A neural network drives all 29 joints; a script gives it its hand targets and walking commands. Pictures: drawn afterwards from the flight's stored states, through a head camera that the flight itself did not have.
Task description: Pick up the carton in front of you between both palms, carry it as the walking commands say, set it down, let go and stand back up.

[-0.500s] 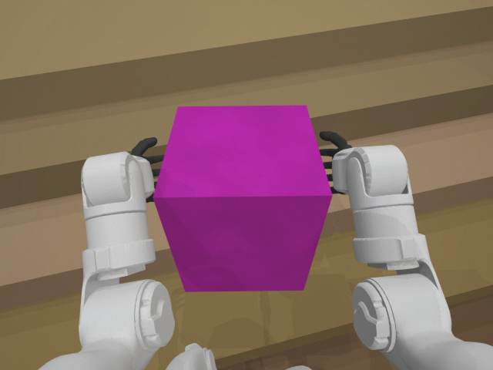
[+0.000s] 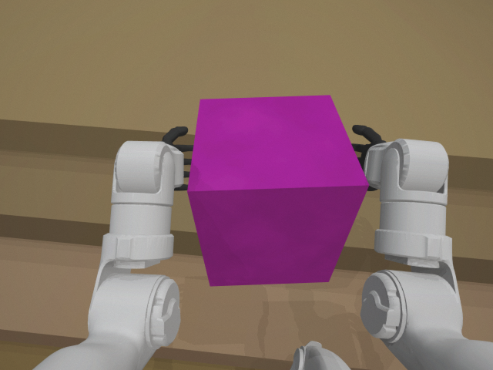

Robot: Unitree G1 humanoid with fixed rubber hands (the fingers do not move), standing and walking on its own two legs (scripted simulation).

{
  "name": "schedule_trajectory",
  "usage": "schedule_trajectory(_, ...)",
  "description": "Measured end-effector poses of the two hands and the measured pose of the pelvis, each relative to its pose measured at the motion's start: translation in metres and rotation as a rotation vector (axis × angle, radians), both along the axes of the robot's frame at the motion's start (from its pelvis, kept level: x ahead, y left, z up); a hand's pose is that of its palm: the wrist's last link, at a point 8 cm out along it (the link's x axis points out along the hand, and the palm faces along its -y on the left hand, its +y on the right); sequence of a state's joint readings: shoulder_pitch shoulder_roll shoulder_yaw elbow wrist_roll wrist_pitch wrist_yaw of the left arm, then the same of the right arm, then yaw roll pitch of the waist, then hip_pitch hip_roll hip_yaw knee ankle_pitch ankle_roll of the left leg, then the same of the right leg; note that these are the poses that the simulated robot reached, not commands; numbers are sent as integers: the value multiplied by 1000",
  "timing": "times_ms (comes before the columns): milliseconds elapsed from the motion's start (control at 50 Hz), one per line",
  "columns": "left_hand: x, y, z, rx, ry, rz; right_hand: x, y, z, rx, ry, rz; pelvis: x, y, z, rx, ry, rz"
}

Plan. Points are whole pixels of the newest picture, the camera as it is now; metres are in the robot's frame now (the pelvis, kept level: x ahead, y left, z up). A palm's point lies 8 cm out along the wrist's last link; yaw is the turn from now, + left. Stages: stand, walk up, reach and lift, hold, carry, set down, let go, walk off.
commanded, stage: carry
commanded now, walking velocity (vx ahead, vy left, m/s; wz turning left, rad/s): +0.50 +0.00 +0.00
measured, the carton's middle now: (267, 194) +0.38 +0.04 +0.09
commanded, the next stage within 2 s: none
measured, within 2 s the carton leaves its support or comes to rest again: neither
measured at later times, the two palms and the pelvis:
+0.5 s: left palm out of the picture +0.68 +0.18 +0.33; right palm (386, 1) +0.65 -0.12 +0.31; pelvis +0.30 +0.06 +0.14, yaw +0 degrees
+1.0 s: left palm out of the picture +0.96 +0.18 +0.47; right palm out of the picture +0.97 -0.12 +0.48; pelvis +0.59 +0.01 +0.29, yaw +0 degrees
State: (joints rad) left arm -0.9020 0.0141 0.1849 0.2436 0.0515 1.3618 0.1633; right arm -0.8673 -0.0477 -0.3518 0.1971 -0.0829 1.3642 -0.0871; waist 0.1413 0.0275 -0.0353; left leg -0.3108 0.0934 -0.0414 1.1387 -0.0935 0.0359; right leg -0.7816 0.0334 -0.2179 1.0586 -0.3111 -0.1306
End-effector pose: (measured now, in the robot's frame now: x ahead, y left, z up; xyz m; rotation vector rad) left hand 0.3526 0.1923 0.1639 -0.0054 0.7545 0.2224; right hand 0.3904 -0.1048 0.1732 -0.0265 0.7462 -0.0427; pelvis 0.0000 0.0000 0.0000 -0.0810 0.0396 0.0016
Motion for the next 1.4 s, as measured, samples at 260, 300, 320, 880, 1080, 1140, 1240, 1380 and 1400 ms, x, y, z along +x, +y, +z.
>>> schedule_trajectory(260, 140, -12, 126, 26, -109, 1, 129, -13, 108, 54, -107, -31, 128, 5, 92, 70, 13, 14)
schedule_trajectory(300, 165, -13, 143, 42, -116, -11, 152, -14, 122, 61, -115, -38, 154, 13, 99, 88, 10, 6)
schedule_trajectory(320, 178, -13, 149, 49, -114, -19, 163, -14, 127, 62, -114, -42, 168, 18, 102, 98, 8, 3)
schedule_trajectory(880, 532, -12, 287, -93, -127, -134, 470, -13, 294, -71, -126, -164, 499, 43, 263, 51, 11, -8)
schedule_trajectory(1080, 628, -5, 310, -3, 31, -2, 632, -3, 309, 11, 32, 4, 629, -2, 321, 12, -1, -1)
schedule_trajectory(1140, 648, -4, 328, 2, 65, 14, 655, -1, 321, 27, 67, 9, 655, -5, 353, 19, -10, 7)
schedule_trajectory(1240, 705, -10, 383, -6, -17, 13, 702, -10, 371, 32, -15, -5, 702, -8, 390, 56, -6, 23)
schedule_trajectory(1380, 795, -15, 455, 40, -121, -21, 782, -16, 433, 67, -120, -33, 789, 15, 414, 99, 1, 4)
schedule_trajectory(1400, 809, -15, 462, 45, -118, -28, 794, -15, 438, 67, -118, -37, 803, 19, 417, 108, 2, 3)
